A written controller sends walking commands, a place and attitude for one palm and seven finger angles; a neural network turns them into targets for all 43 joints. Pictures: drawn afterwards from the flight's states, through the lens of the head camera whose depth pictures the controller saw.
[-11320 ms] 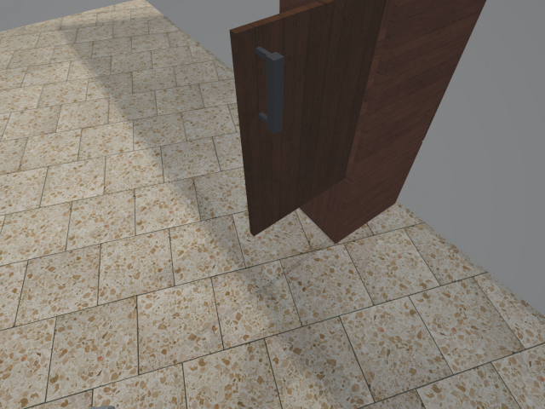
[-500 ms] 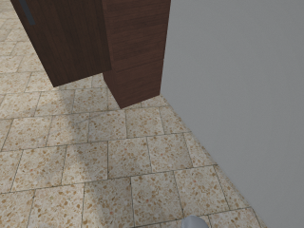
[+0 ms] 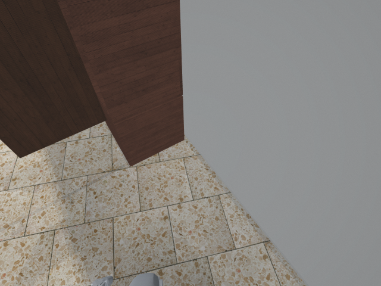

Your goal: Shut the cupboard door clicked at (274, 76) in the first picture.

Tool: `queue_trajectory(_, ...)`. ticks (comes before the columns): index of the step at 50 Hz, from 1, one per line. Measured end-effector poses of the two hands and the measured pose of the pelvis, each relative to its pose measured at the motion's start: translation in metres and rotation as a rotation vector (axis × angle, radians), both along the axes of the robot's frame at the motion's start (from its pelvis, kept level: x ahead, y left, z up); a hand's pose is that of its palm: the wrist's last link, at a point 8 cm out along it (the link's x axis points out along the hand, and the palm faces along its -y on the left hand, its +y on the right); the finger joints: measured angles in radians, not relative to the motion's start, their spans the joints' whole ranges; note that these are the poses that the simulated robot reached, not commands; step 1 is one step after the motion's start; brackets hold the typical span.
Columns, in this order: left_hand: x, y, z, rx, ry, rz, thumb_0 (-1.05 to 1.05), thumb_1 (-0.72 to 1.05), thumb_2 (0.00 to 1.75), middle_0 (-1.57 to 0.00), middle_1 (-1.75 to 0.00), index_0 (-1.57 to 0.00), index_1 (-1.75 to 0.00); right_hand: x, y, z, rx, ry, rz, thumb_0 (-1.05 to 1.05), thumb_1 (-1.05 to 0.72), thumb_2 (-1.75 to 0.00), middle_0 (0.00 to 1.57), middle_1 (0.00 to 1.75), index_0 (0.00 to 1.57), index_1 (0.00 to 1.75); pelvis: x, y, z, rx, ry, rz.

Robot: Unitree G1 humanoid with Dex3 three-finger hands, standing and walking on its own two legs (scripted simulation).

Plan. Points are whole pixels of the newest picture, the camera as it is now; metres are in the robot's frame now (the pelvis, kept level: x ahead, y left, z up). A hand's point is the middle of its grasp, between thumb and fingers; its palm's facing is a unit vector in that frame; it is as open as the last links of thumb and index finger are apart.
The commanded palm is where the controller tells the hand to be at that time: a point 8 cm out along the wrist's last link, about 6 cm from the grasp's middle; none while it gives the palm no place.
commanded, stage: turn to face it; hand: left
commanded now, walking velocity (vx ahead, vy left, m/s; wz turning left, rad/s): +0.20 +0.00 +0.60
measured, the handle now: out of the picture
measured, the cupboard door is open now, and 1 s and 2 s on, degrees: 92 92 92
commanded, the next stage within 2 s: take the last steps up to it in 1.02 s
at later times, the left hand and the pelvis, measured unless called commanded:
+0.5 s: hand (88, 270) +0.19 +0.26 -0.18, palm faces +0.29 -0.94 -0.19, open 7.4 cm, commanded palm none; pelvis +0.18 +0.06 +0.00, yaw +13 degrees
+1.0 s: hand (105, 232) +0.27 +0.23 -0.16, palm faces +0.44 -0.86 -0.25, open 7.4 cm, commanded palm none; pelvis +0.28 +0.02 +0.00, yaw +28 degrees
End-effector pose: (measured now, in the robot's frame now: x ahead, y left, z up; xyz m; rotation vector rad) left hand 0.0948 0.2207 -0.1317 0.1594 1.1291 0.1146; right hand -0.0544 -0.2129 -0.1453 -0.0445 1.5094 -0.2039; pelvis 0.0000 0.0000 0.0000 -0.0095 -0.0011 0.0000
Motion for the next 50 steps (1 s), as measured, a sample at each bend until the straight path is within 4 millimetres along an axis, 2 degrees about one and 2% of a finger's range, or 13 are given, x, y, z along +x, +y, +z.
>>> queue_trajectory(4,-0.003,0.017,0.003,0.026,0.059,0.059,-0.03,0.97,0.90,-0.21,-0.29,-0.20,-0.30,0.098,-0.011,0.007,-0.022,-0.131,0.085,0.01,-0.92,-0.90,0.20,0.30,0.19,0.30,0.036,-0.001,0.006,0.002,0.011,0.037)
queue_trajectory(8,-0.014,0.026,-0.004,0.013,0.148,0.127,-0.02,0.95,0.90,-0.20,-0.29,-0.20,-0.30,0.190,-0.015,0.013,-0.053,-0.226,0.174,0.01,-0.93,-0.90,0.19,0.30,0.19,0.30,0.074,0.009,0.004,0.001,0.010,0.070)
queue_trajectory(14,-0.028,0.039,-0.028,-0.039,0.306,0.228,0.00,0.92,0.90,-0.20,-0.29,-0.20,-0.30,0.319,0.011,0.016,-0.094,-0.360,0.319,0.01,-0.92,-0.90,0.19,0.30,0.19,0.30,0.131,0.037,-0.012,0.003,0.002,0.122)
queue_trajectory(17,-0.018,0.053,-0.040,-0.051,0.347,0.259,0.00,0.92,0.90,-0.20,-0.29,-0.20,-0.30,0.360,0.027,0.014,-0.118,-0.423,0.357,0.00,-0.92,-0.90,0.19,0.30,0.19,0.30,0.150,0.050,-0.023,-0.007,0.003,0.144)
queue_trajectory(21,0.026,0.071,-0.035,-0.036,0.274,0.296,0.01,0.91,0.90,-0.20,-0.29,-0.19,-0.30,0.380,0.045,0.019,-0.118,-0.388,0.412,0.00,-0.91,-0.90,0.19,0.30,0.19,0.30,0.167,0.057,-0.015,-0.009,0.012,0.185)
queue_trajectory(28,0.103,0.091,-0.012,-0.007,0.107,0.323,0.01,0.91,0.90,-0.20,-0.29,-0.19,-0.30,0.394,0.065,0.020,-0.067,-0.292,0.458,0.00,-0.91,-0.90,0.20,0.30,0.20,0.30,0.194,0.059,0.000,-0.034,0.034,0.263)
queue_trajectory(32,0.136,0.094,-0.004,0.015,0.056,0.331,0.01,0.91,0.90,-0.20,-0.29,-0.19,-0.30,0.402,0.057,0.021,-0.064,-0.259,0.453,0.00,-0.91,-0.90,0.20,0.30,0.20,0.30,0.213,0.053,0.002,-0.034,0.039,0.305)
queue_trajectory(38,0.178,0.087,0.005,0.056,-0.006,0.344,0.01,0.91,0.90,-0.20,-0.29,-0.19,-0.30,0.419,0.030,0.011,-0.065,-0.202,0.452,0.00,-0.91,-0.90,0.20,0.30,0.20,0.30,0.242,0.034,-0.001,-0.018,0.045,0.361)
queue_trajectory(41,0.188,0.079,0.006,0.090,-0.038,0.356,0.01,0.91,0.90,-0.20,-0.29,-0.20,-0.30,0.434,0.014,-0.001,-0.060,-0.183,0.456,0.00,-0.91,-0.90,0.20,0.30,0.20,0.30,0.256,0.023,-0.009,0.003,0.051,0.380)
queue_trajectory(43,0.186,0.071,0.009,0.094,-0.026,0.367,0.01,0.91,0.90,-0.20,-0.29,-0.20,-0.30,0.446,0.008,-0.002,-0.062,-0.176,0.471,0.00,-0.91,-0.90,0.20,0.30,0.20,0.30,0.261,0.020,-0.007,0.002,0.040,0.407)
queue_trajectory(47,0.169,0.057,0.012,0.077,0.018,0.426,0.01,0.91,0.90,-0.20,-0.29,-0.20,-0.30,0.474,0.009,0.003,-0.059,-0.175,0.522,0.00,-0.91,-0.90,0.20,0.30,0.19,0.30,0.272,0.018,-0.001,0.018,0.029,0.455)
queue_trajectory(50,0.148,0.045,0.008,0.049,0.063,0.476,0.01,0.91,0.90,-0.20,-0.29,-0.20,-0.30,0.498,0.021,0.010,-0.052,-0.192,0.573,0.01,-0.91,-0.90,0.20,0.30,0.19,0.30,0.278,0.019,0.003,0.031,0.028,0.482)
